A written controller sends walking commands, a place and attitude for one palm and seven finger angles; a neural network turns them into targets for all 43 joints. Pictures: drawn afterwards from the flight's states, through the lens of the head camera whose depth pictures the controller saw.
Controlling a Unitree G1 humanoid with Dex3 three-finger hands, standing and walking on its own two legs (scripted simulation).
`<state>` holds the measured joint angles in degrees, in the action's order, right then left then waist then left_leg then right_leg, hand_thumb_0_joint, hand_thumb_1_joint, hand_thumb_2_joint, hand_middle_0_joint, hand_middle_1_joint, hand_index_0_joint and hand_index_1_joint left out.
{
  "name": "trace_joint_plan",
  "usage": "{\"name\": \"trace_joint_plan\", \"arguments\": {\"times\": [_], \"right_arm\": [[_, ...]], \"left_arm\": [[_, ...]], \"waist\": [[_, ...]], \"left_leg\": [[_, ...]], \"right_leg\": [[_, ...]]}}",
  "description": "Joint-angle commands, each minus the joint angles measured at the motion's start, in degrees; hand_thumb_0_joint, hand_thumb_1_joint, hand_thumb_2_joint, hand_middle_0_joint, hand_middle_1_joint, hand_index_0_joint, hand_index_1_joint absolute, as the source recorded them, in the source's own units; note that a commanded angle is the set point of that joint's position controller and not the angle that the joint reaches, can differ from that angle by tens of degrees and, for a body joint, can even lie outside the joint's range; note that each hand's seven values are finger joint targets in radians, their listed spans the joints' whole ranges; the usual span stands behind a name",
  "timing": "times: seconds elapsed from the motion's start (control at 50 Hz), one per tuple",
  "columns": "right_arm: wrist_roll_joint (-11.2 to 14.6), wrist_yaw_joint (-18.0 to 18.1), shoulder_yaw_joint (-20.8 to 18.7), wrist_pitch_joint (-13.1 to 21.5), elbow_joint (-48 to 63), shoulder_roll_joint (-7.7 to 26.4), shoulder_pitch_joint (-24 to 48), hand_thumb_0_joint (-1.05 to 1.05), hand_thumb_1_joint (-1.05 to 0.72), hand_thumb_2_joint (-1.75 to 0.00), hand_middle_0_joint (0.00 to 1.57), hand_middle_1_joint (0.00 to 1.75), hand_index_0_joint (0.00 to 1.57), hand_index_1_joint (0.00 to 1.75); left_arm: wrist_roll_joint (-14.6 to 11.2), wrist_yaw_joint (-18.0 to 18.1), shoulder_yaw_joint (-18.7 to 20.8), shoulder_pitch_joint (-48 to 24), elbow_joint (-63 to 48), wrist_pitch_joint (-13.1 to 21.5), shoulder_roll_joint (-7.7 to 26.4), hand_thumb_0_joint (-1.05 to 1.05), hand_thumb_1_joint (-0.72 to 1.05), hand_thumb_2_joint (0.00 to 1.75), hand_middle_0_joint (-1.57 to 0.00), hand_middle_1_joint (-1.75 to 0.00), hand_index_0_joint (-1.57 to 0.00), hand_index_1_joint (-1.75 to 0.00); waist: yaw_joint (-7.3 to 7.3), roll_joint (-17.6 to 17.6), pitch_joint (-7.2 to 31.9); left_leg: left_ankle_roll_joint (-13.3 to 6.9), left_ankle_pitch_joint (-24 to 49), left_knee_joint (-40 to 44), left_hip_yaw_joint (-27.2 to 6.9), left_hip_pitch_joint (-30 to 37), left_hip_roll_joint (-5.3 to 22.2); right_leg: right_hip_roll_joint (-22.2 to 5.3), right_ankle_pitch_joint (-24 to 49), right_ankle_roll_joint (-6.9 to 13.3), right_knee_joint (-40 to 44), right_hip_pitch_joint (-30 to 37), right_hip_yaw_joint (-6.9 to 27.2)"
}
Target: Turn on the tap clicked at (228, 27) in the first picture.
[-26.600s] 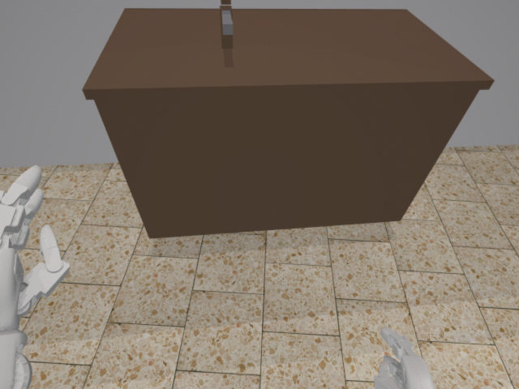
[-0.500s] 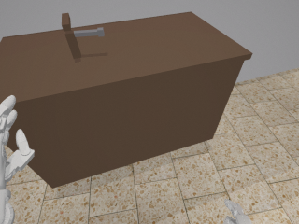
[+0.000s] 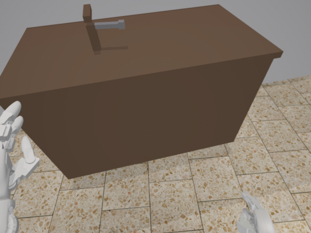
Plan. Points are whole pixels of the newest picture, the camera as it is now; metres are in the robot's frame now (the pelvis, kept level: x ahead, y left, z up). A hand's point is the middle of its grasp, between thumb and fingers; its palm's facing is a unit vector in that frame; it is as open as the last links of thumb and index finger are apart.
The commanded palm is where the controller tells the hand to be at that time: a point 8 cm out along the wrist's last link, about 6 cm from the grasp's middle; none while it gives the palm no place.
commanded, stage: stand and check the lever's angle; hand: left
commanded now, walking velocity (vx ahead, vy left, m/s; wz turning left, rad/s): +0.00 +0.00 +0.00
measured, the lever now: (121, 24) +0.86 +0.20 +0.15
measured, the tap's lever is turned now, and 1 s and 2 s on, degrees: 79 79 79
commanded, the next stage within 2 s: stand and wait in 0.10 s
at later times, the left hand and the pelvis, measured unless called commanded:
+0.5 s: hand (30, 143) +0.26 +0.28 +0.15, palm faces +0.38 -0.84 -0.40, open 7.4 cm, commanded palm +0.20 +0.32 +0.18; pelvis +0.03 +0.04 +0.00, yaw -1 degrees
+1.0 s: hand (36, 134) +0.28 +0.28 +0.15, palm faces +0.38 -0.84 -0.39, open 7.4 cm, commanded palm +0.22 +0.32 +0.18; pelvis +0.06 +0.04 +0.00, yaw -1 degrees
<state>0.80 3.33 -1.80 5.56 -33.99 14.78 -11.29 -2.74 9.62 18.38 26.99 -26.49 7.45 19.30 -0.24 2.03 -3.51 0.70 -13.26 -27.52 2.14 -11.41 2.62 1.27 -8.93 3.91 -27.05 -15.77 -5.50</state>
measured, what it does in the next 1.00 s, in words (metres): shifts its weight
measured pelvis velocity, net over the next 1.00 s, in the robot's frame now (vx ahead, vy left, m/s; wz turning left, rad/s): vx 0.06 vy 0.04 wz -0.02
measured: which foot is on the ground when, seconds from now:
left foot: down 0.00-1.00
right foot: down 0.00-1.00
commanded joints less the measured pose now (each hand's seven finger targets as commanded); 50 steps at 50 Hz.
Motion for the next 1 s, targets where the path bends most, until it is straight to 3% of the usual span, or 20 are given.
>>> {"name": "trace_joint_plan", "arguments": {"times": [0.0, 0.04, 0.12, 0.16, 0.18, 0.24, 0.32, 0.48, 0.52, 0.58, 0.66, 0.72, 0.84, 0.98], "right_arm": [[0.1, 0.7, -0.7, 3.3, 8.7, 4.2, 4.6, 0.00, -0.90, -0.90, 0.20, 0.30, 0.20, 0.30], [0.0, 0.8, -0.6, 3.7, 8.7, 4.2, 4.5, 0.00, -0.90, -0.90, 0.20, 0.30, 0.20, 0.30], [-0.4, 0.9, -0.1, 4.1, 8.6, 4.1, 4.8, 0.00, -0.90, -0.90, 0.20, 0.30, 0.20, 0.30], [-0.5, 0.8, 0.1, 4.0, 8.7, 3.9, 4.9, 0.00, -0.90, -0.90, 0.20, 0.30, 0.20, 0.30], [-0.6, 0.8, -0.1, 4.0, 8.7, 4.1, 5.2, 0.00, -0.90, -0.90, 0.20, 0.30, 0.20, 0.30], [-0.7, 0.7, 0.2, 3.9, 8.7, 3.8, 5.1, 0.00, -0.90, -0.90, 0.20, 0.30, 0.20, 0.30], [-0.8, 0.8, 0.2, 3.7, 8.7, 3.7, 5.3, 0.00, -0.90, -0.90, 0.20, 0.30, 0.20, 0.30], [-0.8, 0.9, -0.4, 3.4, 8.9, 4.0, 5.8, 0.00, -0.90, -0.90, 0.20, 0.30, 0.20, 0.30], [-0.7, 1.0, -0.4, 3.2, 9.0, 3.9, 5.5, 0.00, -0.90, -0.90, 0.20, 0.30, 0.20, 0.30], [-0.8, 1.1, -0.5, 3.0, 9.1, 4.1, 5.8, 0.00, -0.90, -0.90, 0.20, 0.30, 0.20, 0.30], [-0.6, 1.1, -0.6, 2.6, 9.3, 4.0, 5.8, 0.00, -0.90, -0.90, 0.20, 0.30, 0.20, 0.30], [-0.6, 1.2, -0.5, 2.4, 9.5, 4.0, 6.0, 0.00, -0.90, -0.90, 0.20, 0.30, 0.20, 0.30], [-0.5, 1.2, -0.5, 1.9, 9.6, 3.8, 6.1, 0.00, -0.90, -0.90, 0.20, 0.30, 0.20, 0.30], [-0.5, 1.2, -0.5, 1.6, 10.1, 4.1, 6.3, 0.00, -0.90, -0.90, 0.20, 0.30, 0.20, 0.30]], "left_arm": [[0.7, 1.1, 5.9, -5.0, -12.3, 2.7, 9.8, 0.00, 0.90, 0.90, -0.20, -0.30, -0.20, -0.30], [0.7, 1.2, 5.9, -5.3, -12.1, 2.5, 9.7, 0.00, 0.90, 0.90, -0.20, -0.30, -0.20, -0.30], [0.9, 1.2, 5.6, -6.0, -11.7, 2.1, 9.4, 0.00, 0.90, 0.90, -0.20, -0.30, -0.20, -0.30], [0.8, 1.3, 6.2, -5.5, -11.8, 2.1, 9.8, 0.00, 0.90, 0.90, -0.20, -0.30, -0.20, -0.30], [0.9, 1.3, 6.5, -5.9, -12.8, 2.1, 10.4, 0.00, 0.90, 0.90, -0.20, -0.30, -0.20, -0.30], [0.7, 1.3, 6.4, -4.3, -13.1, 2.2, 9.6, 0.00, 0.90, 0.90, -0.20, -0.30, -0.20, -0.30], [0.5, 1.2, 6.6, -2.4, -12.4, 2.2, 9.1, 0.00, 0.90, 0.90, -0.20, -0.30, -0.20, -0.30], [0.2, 1.4, 7.6, -1.8, -15.7, 2.9, 10.1, 0.00, 0.90, 0.90, -0.20, -0.30, -0.20, -0.30], [0.0, 1.4, 7.0, -0.5, -14.7, 2.9, 9.1, 0.00, 0.90, 0.90, -0.20, -0.30, -0.20, -0.30], [0.0, 1.4, 7.4, -1.1, -15.5, 3.0, 9.7, 0.00, 0.90, 0.90, -0.20, -0.30, -0.20, -0.30], [-0.1, 1.3, 7.0, -1.1, -14.6, 3.0, 9.1, 0.00, 0.90, 0.90, -0.20, -0.30, -0.20, -0.30], [-0.1, 1.3, 6.9, -1.2, -15.3, 3.0, 9.3, 0.00, 0.90, 0.90, -0.20, -0.30, -0.20, -0.30], [-0.4, 1.2, 6.7, -1.2, -13.3, 2.5, 9.0, 0.00, 0.90, 0.90, -0.20, -0.30, -0.20, -0.30], [-0.3, 1.2, 7.1, -1.8, -14.3, 2.3, 9.8, 0.00, 0.90, 0.90, -0.20, -0.30, -0.20, -0.30]], "waist": [[0.36, -1.4, 3.3], [0.18, -1.7, 5.1], [0.16, 0.2, 4.1], [0.02, -1.1, 5.1], [0.10, 0.6, 5.3], [-0.07, 1.3, 6.9], [-0.02, 0.3, 7.2], [0.08, 2.8, 10.3], [0.18, 1.5, 10.5], [0.22, 3.5, 10.5], [0.24, 2.1, 10.8], [0.28, 3.2, 11.5], [0.39, 0.6, 10.8], [0.38, 1.9, 11.1]], "left_leg": [[-3.1, -9.8, 4.8, -3.3, -3.6, 2.0], [-3.0, -8.3, 5.0, -3.3, -2.6, 2.3], [-2.7, -9.1, 6.9, -3.8, -4.2, 2.6], [-2.7, -8.3, 7.2, -3.8, -4.8, 2.7], [-2.5, -7.2, 7.3, -3.7, -4.8, 2.5], [-2.3, -4.4, 8.2, -4.0, -4.9, 3.2], [-2.0, -0.9, 8.3, -4.1, -5.4, 3.5], [-1.3, 10.1, 6.5, -3.8, -1.9, 3.9], [-1.1, 12.4, 5.8, -3.5, -1.5, 4.0], [-0.8, 13.6, 5.8, -3.4, -0.7, 4.0], [-0.7, 14.4, 5.4, -3.0, -0.5, 4.1], [-0.5, 17.3, 4.9, -2.8, 0.4, 4.1], [-0.6, 13.5, 4.6, -2.2, -0.2, 3.6], [-0.6, 13.1, 4.7, -2.4, -0.6, 3.2]], "right_leg": [[-7.4, -16.9, -3.0, 11.0, 1.0, 12.5], [-7.0, -14.2, -3.2, 10.3, 2.0, 12.0], [-5.8, -12.7, -3.3, 9.5, 2.4, 10.4], [-5.5, -10.5, -3.5, 9.2, 4.3, 9.8], [-5.4, -9.5, -3.3, 8.7, 4.7, 9.6], [-4.8, -3.6, -3.4, 6.5, 7.4, 8.3], [-4.4, 1.4, -3.6, 5.0, 8.9, 7.1], [-4.7, 10.3, -3.3, 2.0, 10.6, 6.0], [-4.7, 12.1, -3.3, 1.7, 10.9, 6.0], [-4.8, 12.5, -3.2, 1.5, 10.1, 6.0], [-4.6, 13.0, -3.4, 1.4, 10.4, 6.1], [-4.8, 15.0, -3.2, 0.8, 10.8, 5.9], [-5.3, 14.8, -3.2, 2.5, 10.5, 7.2], [-5.4, 14.2, -2.9, 3.0, 11.1, 7.4]]}}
